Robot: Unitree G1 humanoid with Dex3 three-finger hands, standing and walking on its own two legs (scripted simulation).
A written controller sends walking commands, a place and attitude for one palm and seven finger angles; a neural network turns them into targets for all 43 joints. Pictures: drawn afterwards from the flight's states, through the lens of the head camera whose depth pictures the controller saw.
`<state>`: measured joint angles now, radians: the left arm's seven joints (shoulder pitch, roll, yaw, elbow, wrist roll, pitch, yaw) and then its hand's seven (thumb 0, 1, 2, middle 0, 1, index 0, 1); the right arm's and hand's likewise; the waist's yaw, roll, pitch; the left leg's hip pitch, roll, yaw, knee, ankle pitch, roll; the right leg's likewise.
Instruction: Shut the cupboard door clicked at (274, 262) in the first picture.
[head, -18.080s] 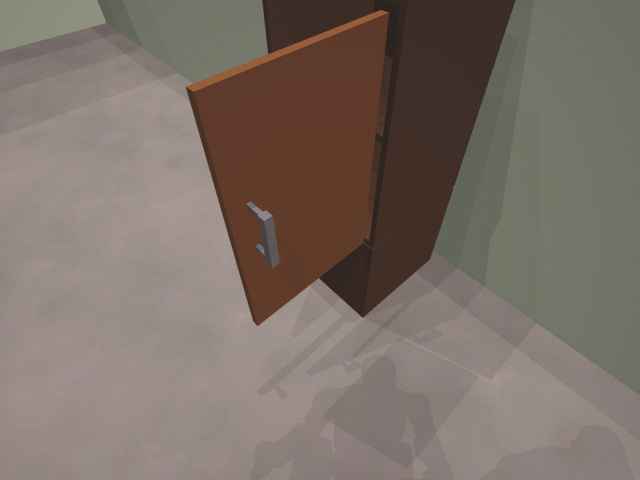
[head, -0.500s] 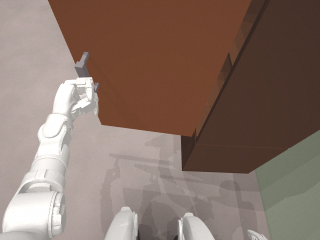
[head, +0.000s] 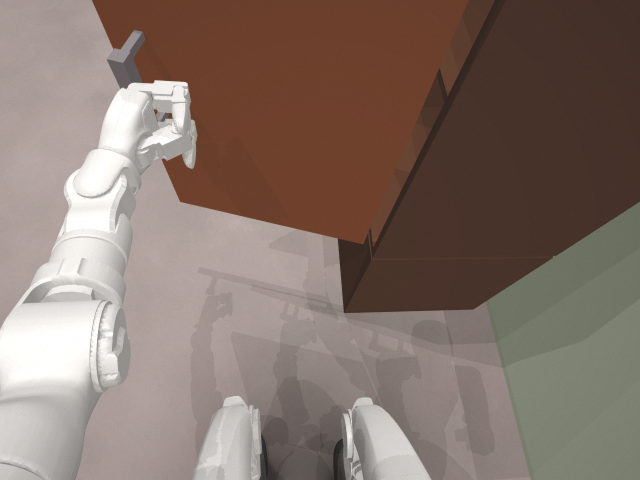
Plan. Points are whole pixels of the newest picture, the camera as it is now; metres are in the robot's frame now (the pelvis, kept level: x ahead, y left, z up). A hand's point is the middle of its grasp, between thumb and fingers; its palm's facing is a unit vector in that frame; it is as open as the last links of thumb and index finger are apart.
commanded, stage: push the door shut along its arc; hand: left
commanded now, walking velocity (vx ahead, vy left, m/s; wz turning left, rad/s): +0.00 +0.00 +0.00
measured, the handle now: (144, 90) +0.58 +0.18 +0.08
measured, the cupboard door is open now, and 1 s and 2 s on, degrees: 75 63 58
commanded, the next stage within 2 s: pull the fist back off the door in 0.86 s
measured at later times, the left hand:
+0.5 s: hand (216, 104) +0.55 +0.10 +0.09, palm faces -0.35 -0.93 -0.04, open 2.9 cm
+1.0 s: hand (233, 86) +0.58 +0.08 +0.09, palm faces -0.40 -0.92 +0.00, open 3.3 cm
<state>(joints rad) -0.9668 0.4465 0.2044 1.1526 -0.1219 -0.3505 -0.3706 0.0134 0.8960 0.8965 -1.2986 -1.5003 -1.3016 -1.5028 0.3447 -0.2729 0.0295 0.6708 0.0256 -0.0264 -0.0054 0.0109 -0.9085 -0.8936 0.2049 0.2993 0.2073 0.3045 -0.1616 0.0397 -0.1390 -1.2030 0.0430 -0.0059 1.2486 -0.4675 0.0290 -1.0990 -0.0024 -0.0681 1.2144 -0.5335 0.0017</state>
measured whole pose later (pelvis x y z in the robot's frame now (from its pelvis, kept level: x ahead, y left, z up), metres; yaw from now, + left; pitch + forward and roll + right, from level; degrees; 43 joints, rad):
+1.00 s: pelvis -0.01 +0.00 -0.04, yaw -3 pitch +30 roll -6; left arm -1.39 0.58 0.19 1.32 -0.05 -0.17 -0.44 0.03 0.95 0.99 -1.30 -1.50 -1.30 -1.50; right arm 0.34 -0.27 0.06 0.71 -0.02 -0.10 -0.03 0.01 -0.91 -0.89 0.21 0.30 0.21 0.30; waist -0.26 0.06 -0.12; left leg -1.43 0.07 -0.04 1.41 -0.51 0.03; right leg -1.31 0.03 -0.09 1.34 -0.56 0.00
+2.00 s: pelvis +0.03 -0.04 +0.02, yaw +1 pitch +21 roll +0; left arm -0.84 0.18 0.17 1.08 -0.04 -0.46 0.08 0.01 0.89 0.90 -1.30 -1.50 -1.30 -1.50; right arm 0.25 -0.24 -0.02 0.65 -0.02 0.04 0.04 0.01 -0.91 -0.89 0.20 0.30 0.20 0.30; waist -0.13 0.03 -0.15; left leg -1.05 0.05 -0.01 1.14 -0.47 -0.02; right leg -0.97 0.01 -0.06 1.16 -0.56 -0.04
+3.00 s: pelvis +0.05 +0.01 +0.12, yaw +1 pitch -3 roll +0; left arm 0.32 0.34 0.20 -0.28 -0.09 0.02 0.09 0.01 0.89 0.89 -0.66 -0.80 -0.66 -0.80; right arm 0.18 -0.20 0.08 0.59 0.03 0.00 -0.07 0.02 -0.91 -0.89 0.21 0.30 0.21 0.30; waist 0.06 0.05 0.00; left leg -0.15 -0.01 0.05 0.44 -0.24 0.04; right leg -0.06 -0.03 -0.02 0.40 -0.27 0.03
